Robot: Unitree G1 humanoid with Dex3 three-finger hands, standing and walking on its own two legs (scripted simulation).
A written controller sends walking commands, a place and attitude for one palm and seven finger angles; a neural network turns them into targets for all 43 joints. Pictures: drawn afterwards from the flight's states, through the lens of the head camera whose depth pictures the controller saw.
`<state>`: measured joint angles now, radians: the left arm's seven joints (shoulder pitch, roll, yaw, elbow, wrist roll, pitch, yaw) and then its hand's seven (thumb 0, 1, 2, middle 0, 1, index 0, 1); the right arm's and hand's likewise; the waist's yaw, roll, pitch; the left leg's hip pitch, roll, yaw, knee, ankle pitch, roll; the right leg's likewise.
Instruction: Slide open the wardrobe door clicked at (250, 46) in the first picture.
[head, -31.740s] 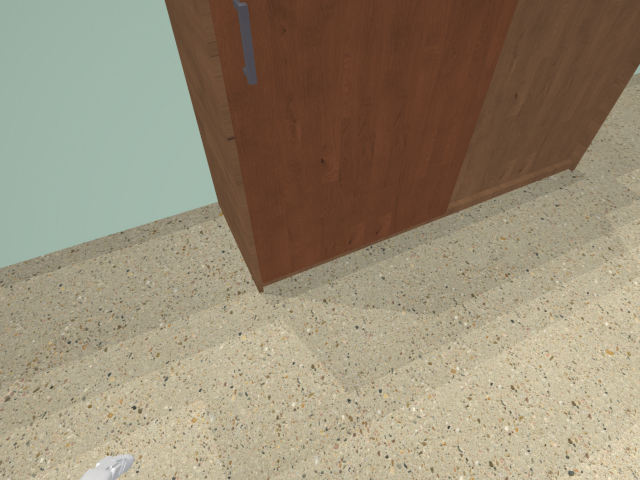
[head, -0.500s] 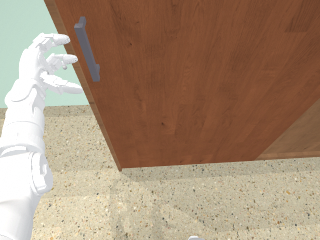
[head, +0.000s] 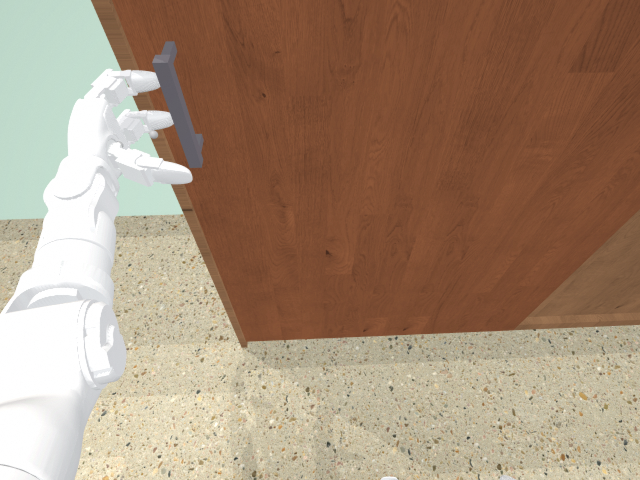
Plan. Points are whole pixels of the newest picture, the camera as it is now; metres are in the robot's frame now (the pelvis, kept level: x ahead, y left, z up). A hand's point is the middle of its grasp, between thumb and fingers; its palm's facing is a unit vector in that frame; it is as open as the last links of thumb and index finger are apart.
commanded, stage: feel for the door with the fingertips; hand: left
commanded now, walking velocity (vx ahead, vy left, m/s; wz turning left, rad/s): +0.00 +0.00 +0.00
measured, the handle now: (183, 109) +0.54 +0.15 +0.16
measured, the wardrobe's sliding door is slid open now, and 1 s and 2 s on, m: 0.00 0.00 0.00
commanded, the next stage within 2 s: slide the fingers in behind the handle in 0.20 s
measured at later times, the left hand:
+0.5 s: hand (150, 130) +0.49 +0.19 +0.17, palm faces -0.02 -1.00 +0.01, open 13.7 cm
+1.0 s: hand (164, 134) +0.49 +0.17 +0.17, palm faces -0.02 -1.00 +0.03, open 14.0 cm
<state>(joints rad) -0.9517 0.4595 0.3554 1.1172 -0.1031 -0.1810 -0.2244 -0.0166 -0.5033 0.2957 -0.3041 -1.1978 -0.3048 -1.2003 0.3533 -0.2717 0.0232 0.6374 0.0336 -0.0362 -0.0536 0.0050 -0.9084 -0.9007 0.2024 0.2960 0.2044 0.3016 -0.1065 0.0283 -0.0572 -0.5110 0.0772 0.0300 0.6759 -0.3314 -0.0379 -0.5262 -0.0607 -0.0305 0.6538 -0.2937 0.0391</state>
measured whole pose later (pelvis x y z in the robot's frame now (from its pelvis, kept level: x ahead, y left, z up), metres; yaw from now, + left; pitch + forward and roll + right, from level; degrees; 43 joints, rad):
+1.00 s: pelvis +0.00 +0.01 +0.00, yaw +0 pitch +10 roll -1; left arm -0.95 0.41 0.33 1.10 -0.13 -0.20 -0.21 -0.02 -0.50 0.30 -0.30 -1.20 -0.30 -1.20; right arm 0.38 -0.27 0.02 0.66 0.03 -0.05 -0.04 0.01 -0.91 -0.90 0.20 0.30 0.20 0.30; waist -0.11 0.03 -0.08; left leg -0.54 0.07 0.04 0.70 -0.34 -0.03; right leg -0.55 -0.06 -0.02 0.66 -0.29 0.05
